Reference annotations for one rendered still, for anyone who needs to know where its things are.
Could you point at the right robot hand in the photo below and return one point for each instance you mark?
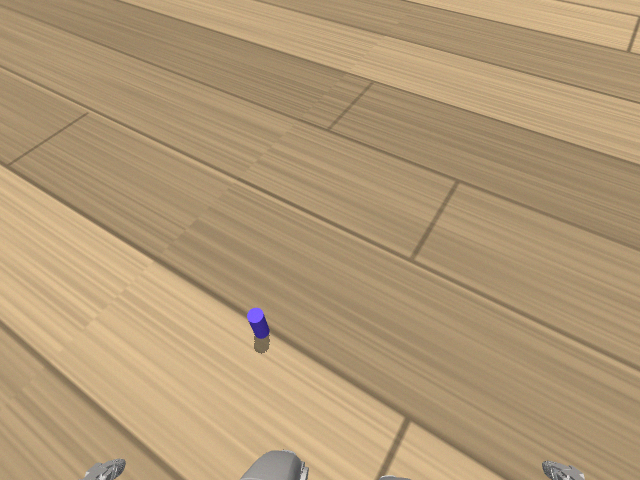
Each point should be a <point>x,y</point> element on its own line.
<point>558,471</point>

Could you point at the left robot hand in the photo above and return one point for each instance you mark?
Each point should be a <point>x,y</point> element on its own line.
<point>106,471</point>

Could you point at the can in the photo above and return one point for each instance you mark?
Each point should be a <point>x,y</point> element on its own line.
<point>258,323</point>

